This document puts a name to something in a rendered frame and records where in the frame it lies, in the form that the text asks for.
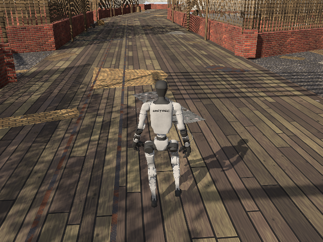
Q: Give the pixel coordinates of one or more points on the robot left upper arm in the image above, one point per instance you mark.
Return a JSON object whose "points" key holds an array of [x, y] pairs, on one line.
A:
{"points": [[142, 117]]}

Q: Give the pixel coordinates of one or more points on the robot left forearm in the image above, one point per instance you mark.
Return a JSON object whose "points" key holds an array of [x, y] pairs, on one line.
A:
{"points": [[137, 134]]}

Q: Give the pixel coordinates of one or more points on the robot right forearm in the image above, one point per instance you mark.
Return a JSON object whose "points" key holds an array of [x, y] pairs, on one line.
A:
{"points": [[185, 137]]}

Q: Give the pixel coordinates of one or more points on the right robot shin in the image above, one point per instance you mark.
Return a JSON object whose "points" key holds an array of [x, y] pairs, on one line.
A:
{"points": [[176, 173]]}

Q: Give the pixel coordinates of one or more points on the robot right upper arm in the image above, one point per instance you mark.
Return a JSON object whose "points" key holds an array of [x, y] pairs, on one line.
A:
{"points": [[179, 115]]}

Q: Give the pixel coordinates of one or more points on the robot shin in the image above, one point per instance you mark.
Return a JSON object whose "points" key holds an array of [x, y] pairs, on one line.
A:
{"points": [[176, 173], [152, 185]]}

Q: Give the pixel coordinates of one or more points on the left robot shin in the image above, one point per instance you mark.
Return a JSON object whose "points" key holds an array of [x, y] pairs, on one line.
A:
{"points": [[152, 185]]}

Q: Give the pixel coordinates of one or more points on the right robot hand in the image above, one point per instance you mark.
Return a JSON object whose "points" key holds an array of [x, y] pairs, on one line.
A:
{"points": [[187, 149]]}

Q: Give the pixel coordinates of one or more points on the left robot hand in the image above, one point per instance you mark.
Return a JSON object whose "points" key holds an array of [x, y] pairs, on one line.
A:
{"points": [[139, 144]]}

